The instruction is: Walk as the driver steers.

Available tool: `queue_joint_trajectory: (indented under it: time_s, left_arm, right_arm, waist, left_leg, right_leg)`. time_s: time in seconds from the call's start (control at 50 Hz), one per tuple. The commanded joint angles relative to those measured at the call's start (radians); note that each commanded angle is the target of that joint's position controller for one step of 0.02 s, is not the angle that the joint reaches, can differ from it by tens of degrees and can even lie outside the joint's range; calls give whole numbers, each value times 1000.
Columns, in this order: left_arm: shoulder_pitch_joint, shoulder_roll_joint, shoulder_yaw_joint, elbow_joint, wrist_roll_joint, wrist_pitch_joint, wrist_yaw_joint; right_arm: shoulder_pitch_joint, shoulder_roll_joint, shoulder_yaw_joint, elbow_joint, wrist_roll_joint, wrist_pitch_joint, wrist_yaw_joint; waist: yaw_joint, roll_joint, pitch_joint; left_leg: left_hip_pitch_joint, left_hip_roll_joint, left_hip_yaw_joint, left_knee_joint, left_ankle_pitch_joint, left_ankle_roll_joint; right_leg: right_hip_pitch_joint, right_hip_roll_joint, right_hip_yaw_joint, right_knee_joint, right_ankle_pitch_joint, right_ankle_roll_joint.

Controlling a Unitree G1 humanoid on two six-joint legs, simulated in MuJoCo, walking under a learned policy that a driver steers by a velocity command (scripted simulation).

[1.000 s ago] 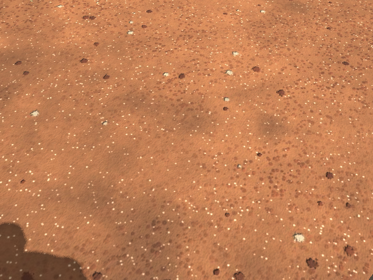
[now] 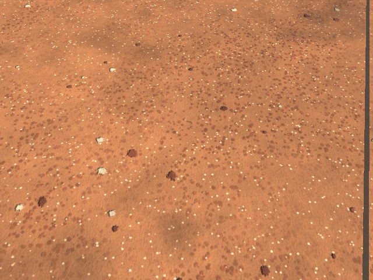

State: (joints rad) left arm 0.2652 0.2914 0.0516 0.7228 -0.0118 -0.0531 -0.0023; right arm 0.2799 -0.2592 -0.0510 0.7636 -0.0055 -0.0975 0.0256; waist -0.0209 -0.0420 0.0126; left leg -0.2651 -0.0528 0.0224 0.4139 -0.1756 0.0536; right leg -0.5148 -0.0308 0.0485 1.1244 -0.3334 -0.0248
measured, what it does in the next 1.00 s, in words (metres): walks ahead, turning left: right foot, then left foot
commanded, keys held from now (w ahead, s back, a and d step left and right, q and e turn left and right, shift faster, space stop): w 0.14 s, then w+q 0.84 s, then w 0.02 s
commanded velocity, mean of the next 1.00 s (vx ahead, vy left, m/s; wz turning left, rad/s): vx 0.50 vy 0.00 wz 0.35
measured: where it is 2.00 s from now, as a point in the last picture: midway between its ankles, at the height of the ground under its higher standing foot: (128, 152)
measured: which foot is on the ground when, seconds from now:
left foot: down 0.00-0.34, up 0.36-0.80, down 0.82-1.00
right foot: up 0.00-0.30, down 0.32-0.82, up 0.84-1.00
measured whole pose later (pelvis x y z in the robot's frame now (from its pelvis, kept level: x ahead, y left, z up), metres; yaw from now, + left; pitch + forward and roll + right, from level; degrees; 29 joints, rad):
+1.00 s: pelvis +0.52 +0.07 +0.00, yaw +26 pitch +1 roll -1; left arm 0.16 0.30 0.06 0.76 0.00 -0.11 0.00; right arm 0.27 -0.29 -0.07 0.70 0.01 -0.04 0.03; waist -0.02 -0.02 0.06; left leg -0.32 -0.09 -0.02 0.47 -0.17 0.10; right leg -0.51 -0.08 0.04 1.14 -0.34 0.01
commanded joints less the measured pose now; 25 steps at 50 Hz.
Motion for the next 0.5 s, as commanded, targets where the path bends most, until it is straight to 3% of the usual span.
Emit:
queue_joint_trajectory:
  time_s: [0.02, 0.08, 0.14, 0.2, 0.26, 0.28, 0.3, 0.32, 0.34, 0.36, 0.38, 0.42, 0.46, 0.5]
  left_arm:
    - [-17, 56, 15, -79, 7, -12, 1]
    - [-108, 31, 3, -98, 11, -19, -2]
    - [-204, 19, -4, -115, 4, -28, -12]
    - [-291, 27, 0, -146, -3, -39, -26]
    - [-281, 61, 13, -153, -4, -54, -37]
    - [-228, 78, 22, -139, -3, -58, -35]
    - [-116, 114, 42, -107, 3, -59, -28]
    - [49, 170, 63, -79, 20, -59, -16]
    - [161, 260, 86, -63, 35, -46, -8]
    - [188, 200, 70, -54, 25, -38, -9]
    - [137, 144, 52, -49, 15, -35, -7]
    - [12, 83, 31, -46, 15, -37, -10]
    - [-61, 55, 26, -37, 23, -51, -13]
    - [-82, 67, 35, -20, 24, -64, -11]
  right_arm:
    - [-13, -134, -28, -47, 8, -17, -6]
    - [11, -165, -36, -24, 14, -8, -14]
    - [58, -180, -36, 4, 23, 2, -17]
    - [125, -183, -36, 37, 32, 18, -19]
    - [127, -206, -45, 47, 34, 36, -28]
    - [111, -214, -47, 46, 34, 41, -31]
    - [102, -200, -41, 44, 32, 42, -32]
    - [84, -152, -23, 23, 17, 37, -31]
    - [191, -49, 9, -2, 14, 20, -31]
    - [197, -88, 3, 5, 32, 8, -29]
    - [118, -167, -23, -10, 51, 9, -28]
    - [27, -156, -28, -32, 36, 21, -30]
    - [57, -119, -31, -24, 36, 49, -28]
    - [50, -90, -28, -33, 35, 69, -29]
  waist:
    - [17, 136, -13]
    - [-9, 110, -4]
    - [-48, 110, 11]
    - [-73, 109, 36]
    - [-37, 128, 29]
    - [1, 135, 5]
    - [60, 124, -65]
    - [137, 87, -200]
    - [130, -142, -365]
    - [141, -221, -419]
    - [140, -135, -259]
    - [86, -62, -90]
    - [26, -93, -31]
    - [5, -68, -4]
  left_leg:
    - [111, 267, -280, -248, 123, 188]
    - [119, 247, -191, -266, 209, 174]
    - [125, 225, -127, -259, 218, 148]
    - [165, 251, -167, -223, 211, 144]
    - [226, 285, -222, -151, 241, 120]
    - [220, 278, -220, -96, 309, 106]
    - [186, 233, -189, 25, 409, 80]
    - [45, 178, -151, 260, 310, 43]
    - [-336, 38, -50, 642, -82, -35]
    - [-461, 33, -145, 806, -412, -41]
    - [-531, 84, -156, 875, -350, -39]
    - [-495, 151, -119, 819, -207, -41]
    - [-393, 187, -124, 766, -135, -48]
    - [-389, 193, -122, 740, -85, -61]
  right_leg:
    - [-157, -77, 20, -100, 71, 21]
    - [-151, -78, -1, -295, 233, 38]
    - [-89, -48, -29, -469, 374, 41]
    - [-62, -19, -27, -559, 383, 36]
    - [2, 0, -14, -632, 298, 11]
    - [91, 14, -27, -661, 282, -4]
    - [268, 24, -42, -685, 283, -31]
    - [542, -88, 50, -631, 314, -85]
    - [934, -351, 423, -643, 213, -218]
    - [928, -405, 646, -760, 69, -255]
    - [807, -366, 519, -789, -3, -214]
    - [546, -289, 306, -862, 77, -177]
    - [389, -244, 171, -937, 167, -162]
    - [338, -244, 79, -979, 266, -171]
Velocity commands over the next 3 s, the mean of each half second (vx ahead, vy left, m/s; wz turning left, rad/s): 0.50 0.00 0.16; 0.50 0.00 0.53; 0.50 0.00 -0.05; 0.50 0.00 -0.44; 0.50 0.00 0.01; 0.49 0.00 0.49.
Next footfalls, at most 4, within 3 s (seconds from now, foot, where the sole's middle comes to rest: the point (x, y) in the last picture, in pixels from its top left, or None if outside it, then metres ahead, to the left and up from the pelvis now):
0.32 right None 0.35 -0.15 -0.78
0.82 left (140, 260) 0.56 0.16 -0.78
1.36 right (158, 174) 0.93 0.11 -0.78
1.86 left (102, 137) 1.14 0.38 -0.78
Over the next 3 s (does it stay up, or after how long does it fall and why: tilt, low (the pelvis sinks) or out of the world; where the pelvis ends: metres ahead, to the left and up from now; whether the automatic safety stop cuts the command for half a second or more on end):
stays up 1.59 0.34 -0.01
